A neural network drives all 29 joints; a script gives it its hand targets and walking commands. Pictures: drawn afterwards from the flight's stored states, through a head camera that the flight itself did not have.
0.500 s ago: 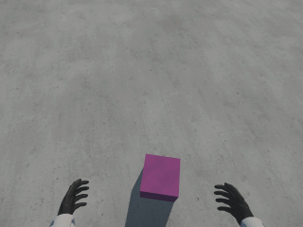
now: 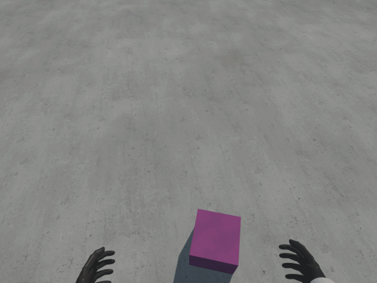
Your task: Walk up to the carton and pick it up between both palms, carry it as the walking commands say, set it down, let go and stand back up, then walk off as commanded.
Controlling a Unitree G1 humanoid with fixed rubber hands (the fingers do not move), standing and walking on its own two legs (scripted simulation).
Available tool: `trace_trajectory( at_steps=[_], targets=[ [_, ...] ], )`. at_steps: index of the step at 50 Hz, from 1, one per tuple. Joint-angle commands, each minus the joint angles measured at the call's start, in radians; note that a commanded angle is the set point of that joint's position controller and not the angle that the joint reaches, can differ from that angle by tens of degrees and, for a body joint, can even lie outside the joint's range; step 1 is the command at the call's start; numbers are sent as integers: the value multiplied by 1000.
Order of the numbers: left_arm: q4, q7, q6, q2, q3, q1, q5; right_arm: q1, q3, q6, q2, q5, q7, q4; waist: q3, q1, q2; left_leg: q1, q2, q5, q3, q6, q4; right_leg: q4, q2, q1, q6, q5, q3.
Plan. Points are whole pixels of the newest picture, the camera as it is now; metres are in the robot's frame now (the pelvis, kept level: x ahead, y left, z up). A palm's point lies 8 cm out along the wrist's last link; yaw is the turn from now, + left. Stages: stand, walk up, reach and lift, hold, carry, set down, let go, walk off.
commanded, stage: let go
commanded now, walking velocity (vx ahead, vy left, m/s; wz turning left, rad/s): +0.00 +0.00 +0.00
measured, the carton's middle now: (214, 241) +0.44 -0.11 -0.69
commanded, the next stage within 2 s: stand in 0.06 s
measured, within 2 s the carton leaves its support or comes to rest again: neither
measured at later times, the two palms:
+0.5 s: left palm out of the picture +0.12 +0.27 -0.08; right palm (346, 278) +0.17 -0.32 -0.09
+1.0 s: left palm out of the picture +0.08 +0.29 -0.09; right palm out of the picture +0.12 -0.30 -0.10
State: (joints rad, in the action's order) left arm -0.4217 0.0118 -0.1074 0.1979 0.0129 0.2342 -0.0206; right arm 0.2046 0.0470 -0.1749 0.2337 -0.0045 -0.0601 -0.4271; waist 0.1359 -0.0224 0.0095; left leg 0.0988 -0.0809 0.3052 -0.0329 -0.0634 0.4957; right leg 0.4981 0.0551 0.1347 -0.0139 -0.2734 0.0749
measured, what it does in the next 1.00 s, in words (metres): stands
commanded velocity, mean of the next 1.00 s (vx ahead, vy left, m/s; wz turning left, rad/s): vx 0.00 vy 0.00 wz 0.00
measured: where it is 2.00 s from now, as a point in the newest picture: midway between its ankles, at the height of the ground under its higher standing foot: outside the picture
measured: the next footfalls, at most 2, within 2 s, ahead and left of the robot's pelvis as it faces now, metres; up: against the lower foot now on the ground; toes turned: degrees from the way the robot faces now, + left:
none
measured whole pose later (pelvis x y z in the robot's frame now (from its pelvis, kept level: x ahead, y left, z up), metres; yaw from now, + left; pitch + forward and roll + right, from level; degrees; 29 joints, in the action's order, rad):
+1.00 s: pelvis +0.01 -0.02 +0.01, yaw +3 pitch -2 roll +0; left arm -0.99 -0.01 0.01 0.35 0.04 0.16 0.02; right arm 0.21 0.02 0.03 0.36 -0.02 0.02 -0.91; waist -0.03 0.00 0.02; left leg 0.11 -0.08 0.25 -0.10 -0.04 0.40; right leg 0.38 0.05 0.13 -0.03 -0.23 0.02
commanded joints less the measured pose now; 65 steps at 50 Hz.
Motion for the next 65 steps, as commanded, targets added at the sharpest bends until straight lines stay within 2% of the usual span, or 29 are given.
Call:
trace_trajectory(
  at_steps=[1,2,3,4,5,9,12,16,17,21,23,26,30,31,35,36,37,39,43,47,49,51,52,53,56,60,62,63,65],
  targets=[
    [94,4,34,79,-3,-59,-18,-41,33,-13,94,-15,32,117,-149,-3,3,-110,127,-360,-41,73,-30,-34,-23,85,-10,109,-78],
    [86,8,38,79,2,-68,-27,-40,15,-23,69,-10,36,112,-151,-28,-22,-90,124,-326,-39,71,-30,-35,-31,91,-7,112,-82],
    [-73,-21,56,218,75,11,72,-55,61,56,215,-16,52,7,-226,29,54,112,106,-100,-104,59,-32,-29,-87,24,1,96,30],
    [-91,-31,66,253,76,4,76,-52,70,91,206,-30,55,-12,-190,30,53,113,87,69,-97,58,-60,-43,-116,48,8,47,61],
    [-100,-35,80,276,92,-28,80,-80,68,113,225,-30,54,-21,-194,20,32,103,84,33,-115,42,-35,-73,-115,69,-1,23,80],
    [-145,-34,125,242,75,-71,69,-53,55,164,197,-37,61,-81,-151,37,-33,72,110,-69,-158,29,-31,-109,-124,142,-11,84,95],
    [-193,-30,131,238,74,-77,59,-48,53,175,190,-34,63,-117,-155,34,-32,97,112,-140,-167,28,-31,-107,-132,96,-13,197,102],
    [-251,-33,137,263,83,-47,51,-13,51,187,222,-21,72,-164,-233,21,-73,57,112,-336,-150,34,14,-87,-145,-12,5,468,97],
    [-262,-35,139,277,85,-57,50,-18,54,189,237,-21,73,-165,-246,31,-44,50,116,-334,-154,33,1,-81,-142,-17,-16,469,103],
    [-304,-36,136,305,94,-64,52,-18,53,197,246,-20,81,-204,-239,20,-28,39,107,-349,-149,38,-1,-122,-154,-41,23,505,112],
    [-323,-36,136,296,93,-62,49,-5,45,196,249,-24,86,-219,-236,20,-35,41,120,-391,-149,29,5,-114,-157,-57,15,529,102],
    [-344,-38,140,315,93,-90,53,3,41,196,245,-24,87,-243,-233,30,-28,36,123,-321,-166,32,-37,-135,-142,-24,7,408,101],
    [-383,-33,142,313,88,-82,52,4,39,199,274,-29,93,-276,-190,19,14,61,128,-304,-173,32,-57,-146,-149,-25,-3,362,111],
    [-394,-36,142,328,93,-92,53,-2,35,201,277,-27,94,-283,-178,27,-23,62,137,-298,-184,29,-72,-139,-140,-10,-16,341,106],
    [-419,-31,144,305,82,-109,47,-27,26,213,285,-26,93,-309,-174,9,26,73,138,-291,-186,32,-99,-143,-137,-24,-12,289,94],
    [-428,-30,145,305,75,-106,47,-34,32,214,294,-23,92,-317,-167,12,1,66,143,-302,-192,32,-104,-155,-134,-18,-13,296,96],
    [-433,-29,141,305,77,-108,47,-18,24,218,282,-26,94,-318,-196,23,50,60,151,-310,-189,34,-102,-152,-142,-40,-16,302,97],
    [-455,-29,137,318,76,-97,49,-2,21,220,284,-19,96,-352,-177,14,2,53,151,-309,-199,33,-109,-149,-142,-42,-22,291,95],
    [-466,-32,140,310,67,-117,45,-44,17,220,293,-22,92,-366,-180,13,-7,56,157,-291,-216,24,-131,-141,-130,-34,-13,249,79],
    [-490,-25,133,320,65,-135,39,-43,17,224,317,-20,90,-408,-149,16,36,74,156,-255,-212,40,-163,-164,-134,-22,-19,184,94],
    [-500,-23,136,325,64,-137,39,-56,10,221,298,-21,92,-415,-131,21,-1,81,163,-215,-218,34,-181,-172,-135,-9,-15,146,94],
    [-517,-23,139,313,57,-108,38,-47,16,221,318,-15,94,-437,-132,4,7,80,168,-198,-228,31,-194,-184,-138,-23,-13,137,98],
    [-530,-25,138,336,58,-132,43,-63,11,220,318,-17,91,-442,-124,18,-15,64,167,-230,-227,29,-191,-178,-136,-21,-16,151,94],
    [-531,-25,139,337,55,-119,37,-53,11,218,319,-15,92,-447,-121,8,14,78,163,-221,-228,28,-194,-182,-138,-16,-12,146,100],
    [-548,-23,137,333,44,-113,33,-42,-1,223,316,-11,93,-469,-150,10,-12,48,176,-262,-230,44,-207,-172,-145,-29,-20,134,91],
    [-562,-28,140,345,45,-120,35,-52,-3,219,330,-14,90,-497,-154,11,-2,41,164,-271,-214,37,-206,-176,-150,-33,-16,141,95],
    [-560,-25,136,335,44,-128,34,-64,-3,225,325,-10,89,-509,-145,8,22,44,175,-283,-228,57,-224,-174,-148,-27,-20,147,87],
    [-570,-29,135,337,40,-116,39,-76,1,220,335,-10,90,-517,-149,10,11,40,175,-268,-223,41,-214,-187,-154,-36,-21,151,98],
    [-584,-26,135,331,39,-127,43,-98,3,219,344,-9,89,-519,-110,15,-4,73,172,-213,-232,54,-242,-186,-146,-16,-14,109,83]
  ],
)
